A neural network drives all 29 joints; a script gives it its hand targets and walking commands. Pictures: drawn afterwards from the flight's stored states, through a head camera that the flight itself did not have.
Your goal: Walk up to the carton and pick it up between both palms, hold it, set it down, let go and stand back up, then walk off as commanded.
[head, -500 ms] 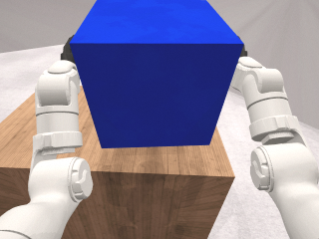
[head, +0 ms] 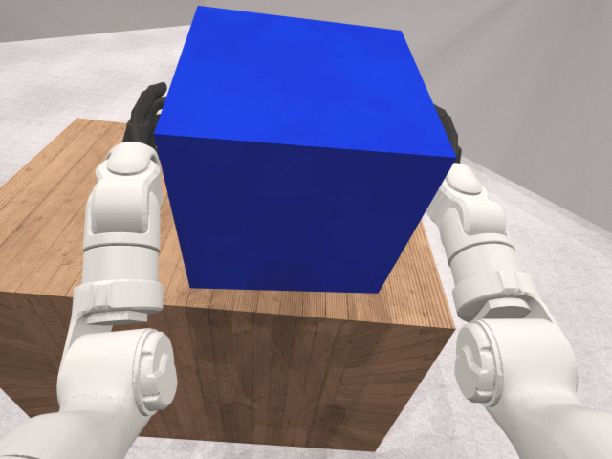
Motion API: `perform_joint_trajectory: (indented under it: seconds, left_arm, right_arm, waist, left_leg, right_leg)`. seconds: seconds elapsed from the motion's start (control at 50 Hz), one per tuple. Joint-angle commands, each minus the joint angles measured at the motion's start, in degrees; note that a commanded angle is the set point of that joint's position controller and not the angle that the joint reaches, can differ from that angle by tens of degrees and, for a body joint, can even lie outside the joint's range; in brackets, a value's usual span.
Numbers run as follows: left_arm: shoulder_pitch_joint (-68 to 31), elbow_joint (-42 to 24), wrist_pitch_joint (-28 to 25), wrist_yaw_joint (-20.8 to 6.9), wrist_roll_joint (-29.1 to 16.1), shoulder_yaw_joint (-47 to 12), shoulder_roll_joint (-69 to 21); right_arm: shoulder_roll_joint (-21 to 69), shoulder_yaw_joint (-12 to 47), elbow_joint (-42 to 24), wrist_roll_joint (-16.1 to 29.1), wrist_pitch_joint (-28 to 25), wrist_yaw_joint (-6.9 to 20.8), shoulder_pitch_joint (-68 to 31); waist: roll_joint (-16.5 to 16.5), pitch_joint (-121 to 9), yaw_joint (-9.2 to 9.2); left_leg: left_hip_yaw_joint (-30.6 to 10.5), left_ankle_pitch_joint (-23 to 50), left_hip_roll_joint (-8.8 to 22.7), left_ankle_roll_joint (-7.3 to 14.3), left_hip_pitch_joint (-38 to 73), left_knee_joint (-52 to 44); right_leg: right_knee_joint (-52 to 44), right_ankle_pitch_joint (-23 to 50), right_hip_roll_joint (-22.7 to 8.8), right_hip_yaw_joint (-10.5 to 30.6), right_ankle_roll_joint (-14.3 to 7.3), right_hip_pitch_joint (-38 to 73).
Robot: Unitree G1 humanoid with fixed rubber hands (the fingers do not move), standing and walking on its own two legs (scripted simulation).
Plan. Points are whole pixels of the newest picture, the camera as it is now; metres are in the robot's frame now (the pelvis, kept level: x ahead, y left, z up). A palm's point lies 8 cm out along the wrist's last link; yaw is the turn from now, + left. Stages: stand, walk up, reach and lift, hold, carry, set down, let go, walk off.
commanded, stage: set down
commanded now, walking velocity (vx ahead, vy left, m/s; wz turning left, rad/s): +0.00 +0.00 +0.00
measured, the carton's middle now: (294, 160) +0.45 +0.01 +0.20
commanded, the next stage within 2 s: none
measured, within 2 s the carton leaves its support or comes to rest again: neither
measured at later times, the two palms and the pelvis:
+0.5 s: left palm (162, 155) +0.41 +0.18 +0.22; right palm (440, 173) +0.41 -0.19 +0.21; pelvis +0.01 +0.00 +0.00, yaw -1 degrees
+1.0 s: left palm (178, 172) +0.43 +0.16 +0.18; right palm (436, 189) +0.42 -0.20 +0.18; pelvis +0.01 +0.00 +0.00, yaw -2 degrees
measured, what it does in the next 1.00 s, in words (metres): stands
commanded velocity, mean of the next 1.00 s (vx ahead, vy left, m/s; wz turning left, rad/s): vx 0.00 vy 0.00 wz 0.00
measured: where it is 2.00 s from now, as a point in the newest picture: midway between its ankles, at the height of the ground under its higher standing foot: outside the picture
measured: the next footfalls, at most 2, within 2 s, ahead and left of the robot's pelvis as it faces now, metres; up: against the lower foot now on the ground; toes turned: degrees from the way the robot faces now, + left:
none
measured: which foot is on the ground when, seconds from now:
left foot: down 0.00-1.00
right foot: down 0.00-1.00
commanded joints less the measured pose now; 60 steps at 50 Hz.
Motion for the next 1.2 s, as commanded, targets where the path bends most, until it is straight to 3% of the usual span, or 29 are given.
perform_joint_trajectory:
  seconds: [0.0, 0.08, 0.1, 0.12, 0.2, 0.24, 0.28, 0.34, 0.38, 0.44, 0.48, 0.52, 0.54, 0.56, 0.6, 0.62, 0.64, 0.68, 0.74, 0.78, 0.84, 0.86, 0.94, 0.96, 0.98, 1.02, 1.1, 1.14, 1.18]
  left_arm:
    - [-44.0, -11.9, -4.7, -6.7, -10.3, -26.1, -29.0]
    - [-42.4, -13.6, -4.6, -5.8, -10.6, -25.1, -29.4]
    - [-44.4, -14.2, -4.7, -5.7, -10.7, -25.8, -28.1]
    - [-43.0, -11.5, -4.2, -5.8, -9.4, -23.8, -27.0]
    - [-39.9, -5.4, -3.9, -7.4, -7.7, -18.5, -24.7]
    - [-37.9, -4.3, -4.2, -7.7, -7.2, -18.8, -25.2]
    - [-37.2, -0.2, -4.7, -8.5, -5.8, -15.7, -23.7]
    - [-40.1, -4.0, -6.2, -7.7, -6.8, -19.1, -26.4]
    - [-40.1, -4.4, -7.0, -7.1, -8.9, -19.3, -26.3]
    - [-41.6, -0.1, -7.3, -7.5, -4.8, -15.3, -24.7]
    - [-42.1, -2.8, -8.8, -6.9, -7.5, -19.0, -27.6]
    - [-42.1, 0.7, -9.9, -6.5, -7.7, -18.6, -26.7]
    - [-42.6, -0.6, -10.3, -6.9, -8.3, -18.6, -26.2]
    - [-45.7, -3.1, -11.5, -6.2, -8.5, -19.3, -27.0]
    - [-45.6, -3.4, -11.9, -5.7, -9.5, -21.1, -28.3]
    - [-42.1, 1.0, -11.8, -5.7, -8.7, -19.6, -27.5]
    - [-43.3, -2.4, -12.2, -5.3, -10.0, -22.8, -29.1]
    - [-42.0, -0.5, -12.2, -5.3, -8.1, -19.7, -27.9]
    - [-42.9, 3.0, -12.9, -5.5, -7.5, -18.9, -28.1]
    - [-43.7, -0.9, -14.2, -4.8, -7.7, -18.3, -27.8]
    - [-40.8, 3.1, -14.0, -4.4, -6.7, -16.5, -27.8]
    - [-41.3, 3.1, -14.5, -4.4, -6.8, -17.8, -28.4]
    - [-41.3, 6.2, -14.8, -3.6, -6.0, -15.4, -28.5]
    - [-40.2, 6.3, -14.9, -3.9, -6.0, -14.3, -27.6]
    - [-41.3, 7.0, -15.9, -4.2, -6.8, -14.8, -26.3]
    - [-44.3, 5.9, -16.9, -3.5, -6.4, -14.5, -27.8]
    - [-42.5, 6.4, -17.9, -3.1, -5.8, -15.4, -28.2]
    - [-45.0, 5.3, -18.9, -2.3, -7.5, -18.6, -30.5]
    - [-42.6, 7.2, -18.7, -2.6, -6.1, -15.9, -29.0]
  right_arm:
    - [22.9, 15.2, -21.7, 4.1, -6.9, 7.4, -48.6]
    - [22.9, 17.3, -24.7, 5.4, -7.0, 7.8, -48.3]
    - [20.7, 15.8, -22.1, 4.7, -6.9, 7.9, -45.7]
    - [22.0, 16.5, -22.8, 4.4, -6.5, 7.9, -47.0]
    - [23.2, 15.3, -21.3, 2.4, -5.6, 7.4, -47.2]
    - [23.1, 14.3, -18.3, 2.8, -5.7, 7.5, -45.3]
    - [22.9, 12.9, -15.6, 0.4, -5.2, 8.0, -43.9]
    - [23.4, 13.3, -16.2, 1.0, -7.0, 8.1, -45.4]
    - [24.0, 15.4, -17.7, 1.7, -7.5, 8.1, -45.7]
    - [22.4, 9.6, -10.2, -2.3, -7.5, 9.2, -42.9]
    - [24.8, 11.2, -16.9, -1.8, -9.9, 9.5, -47.6]
    - [23.7, 9.6, -12.1, -3.2, -9.9, 9.4, -45.3]
    - [24.7, 10.8, -16.0, -3.2, -10.5, 9.1, -46.6]
    - [25.9, 10.7, -13.8, -3.7, -10.5, 9.6, -44.9]
    - [25.2, 9.8, -15.0, -3.8, -11.2, 9.4, -46.4]
    - [24.4, 10.7, -12.9, -3.7, -10.9, 9.3, -44.5]
    - [23.7, 9.7, -12.9, -4.1, -11.3, 9.7, -43.2]
    - [24.4, 10.0, -10.1, -4.1, -10.7, 10.1, -41.0]
    - [24.1, 7.5, -11.1, -6.4, -11.8, 10.5, -44.7]
    - [26.3, 9.2, -9.0, -5.8, -12.5, 11.0, -42.0]
    - [25.0, 9.2, -9.7, -6.1, -12.7, 11.3, -44.0]
    - [24.6, 7.3, -11.1, -7.5, -13.8, 11.4, -43.9]
    - [24.1, 5.6, -5.6, -8.9, -13.7, 12.3, -42.8]
    - [24.4, 6.2, -9.6, -9.1, -14.5, 12.2, -44.8]
    - [25.1, 5.7, -10.6, -10.1, -14.9, 12.0, -44.8]
    - [25.8, 5.1, -7.7, -10.3, -14.8, 12.9, -43.7]
    - [25.3, 4.4, -5.3, -11.5, -15.6, 13.2, -41.2]
    - [24.6, 3.8, -7.0, -12.1, -16.8, 13.3, -42.6]
    - [24.5, 4.1, -6.8, -12.8, -16.7, 13.4, -41.3]
  waist:
    - [9.5, -32.9, -0.77]
    - [6.4, -33.7, 0.90]
    - [8.1, -33.4, -0.82]
    - [5.5, -31.9, 1.05]
    - [0.9, -26.2, 1.24]
    - [3.2, -24.8, 0.32]
    - [1.3, -23.0, 1.31]
    - [5.7, -27.1, 0.31]
    - [3.0, -27.6, 1.87]
    - [5.3, -25.5, 0.87]
    - [5.2, -30.0, 1.42]
    - [3.4, -27.5, 0.79]
    - [2.3, -28.1, 1.40]
    - [5.3, -31.4, 0.44]
    - [4.9, -33.6, -0.61]
    - [4.2, -29.3, 0.51]
    - [6.2, -32.0, -1.98]
    - [6.7, -28.8, 0.78]
    - [4.3, -29.1, 0.92]
    - [5.1, -31.5, 2.60]
    - [5.1, -30.0, 3.48]
    - [5.6, -31.4, 1.97]
    - [3.0, -29.5, 3.24]
    - [1.3, -31.0, 4.69]
    - [0.9, -32.9, 3.48]
    - [3.6, -31.7, 3.88]
    - [3.2, -32.2, 4.13]
    - [6.4, -38.7, 2.01]
    - [3.0, -35.4, 3.87]
  left_leg:
    - [3.9, 28.1, -2.4, -2.8, 16.6, 2.7]
    - [3.4, 28.3, -2.1, -2.4, 15.4, 2.6]
    - [3.3, 25.5, -2.4, -2.5, 15.7, 1.9]
    - [4.0, 22.0, -2.8, -1.1, 11.9, 1.2]
    - [4.6, 15.9, -3.2, 0.7, 5.9, -1.0]
    - [4.5, 15.6, -3.1, 0.1, 6.6, -1.3]
    - [5.1, 12.4, -3.2, 0.8, 4.8, -2.6]
    - [5.3, 22.6, -3.0, -1.2, 10.3, 0.3]
    - [4.9, 24.3, -2.6, -0.9, 10.7, 1.2]
    - [5.5, 16.3, -2.7, -0.5, 10.1, -1.2]
    - [5.5, 20.1, -2.8, -0.9, 10.6, 0.4]
    - [5.2, 19.1, -2.3, -0.9, 10.1, 0.0]
    - [6.0, 20.2, -2.8, -0.6, 8.4, 0.2]
    - [5.7, 23.0, -2.9, -1.7, 10.8, 0.5]
    - [5.2, 23.8, -2.7, -1.8, 11.5, 1.8]
    - [5.5, 21.0, -2.6, -1.5, 10.7, 0.6]
    - [4.9, 26.0, -2.6, -2.8, 13.3, 1.6]
    - [5.2, 26.4, -2.4, -2.6, 12.7, 1.6]
    - [5.5, 21.0, -1.7, -2.0, 11.0, 0.0]
    - [6.4, 23.4, -2.6, -2.1, 9.8, 0.4]
    - [6.3, 22.7, -2.4, -2.1, 9.1, 0.2]
    - [6.1, 25.1, -2.0, -2.6, 10.9, 0.9]
    - [6.3, 22.8, -1.2, -1.8, 12.6, 0.3]
    - [7.4, 18.8, -2.0, -1.0, 8.3, -0.2]
    - [7.8, 18.5, -2.6, -0.6, 4.9, -0.3]
    - [7.6, 18.2, -2.3, -1.5, 5.1, -0.8]
    - [7.1, 21.8, -1.8, -1.4, 7.5, -0.4]
    - [6.7, 26.3, -1.8, -2.8, 10.4, 1.2]
    - [7.4, 25.9, -1.4, -2.1, 9.7, 0.9]
  right_leg:
    - [-0.1, 16.4, 2.4, -2.9, 2.2, 1.6]
    - [0.4, 17.7, 2.9, -2.8, 2.1, 3.1]
    - [-0.1, 17.3, 2.5, -2.6, 2.0, 2.3]
    - [0.1, 18.1, 1.8, -1.9, 2.3, 4.9]
    - [0.7, 19.8, 1.0, -0.8, 4.1, 7.3]
    - [0.7, 19.4, 0.9, -1.3, 4.0, 6.4]
    - [0.1, 16.5, 0.7, -1.3, 4.1, 5.9]
    - [1.1, 21.8, 1.5, -2.0, 3.6, 4.3]
    - [1.5, 23.7, 1.7, -1.7, 3.8, 5.0]
    - [-0.2, 14.0, 0.8, -2.4, 3.2, 3.1]
    - [0.9, 18.9, 1.1, -2.6, 4.0, 3.9]
    - [0.8, 18.4, 1.2, -2.5, 3.9, 3.1]
    - [1.5, 23.3, 1.0, -1.8, 4.2, 5.4]
    - [2.0, 24.6, 0.9, -2.1, 4.3, 5.3]
    - [1.9, 25.4, 0.9, -1.9, 4.0, 4.7]
    - [1.4, 21.8, 1.0, -2.3, 4.2, 3.6]
    - [1.9, 25.6, 1.5, -3.0, 4.1, 2.5]
    - [1.4, 24.6, 1.3, -2.4, 4.2, 2.6]
    - [0.9, 19.6, 1.4, -3.2, 4.0, 1.9]
    - [2.0, 24.8, 0.8, -2.4, 4.5, 5.4]
    - [1.9, 24.5, 0.9, -2.1, 4.5, 4.2]
    - [1.9, 24.7, 1.2, -3.1, 4.6, 2.1]
    - [0.4, 20.4, 1.2, -2.9, 4.0, -0.6]
    - [1.4, 23.9, 0.2, -2.1, 4.7, 3.9]
    - [2.9, 29.3, -0.1, -1.4, 5.2, 7.6]
    - [3.2, 26.4, 0.2, -2.3, 5.0, 6.2]
    - [3.3, 29.1, 0.2, -2.5, 5.0, 4.5]
    - [3.3, 30.4, 0.5, -3.1, 4.6, 1.8]
    - [3.3, 31.3, 1.1, -2.9, 5.2, 3.6]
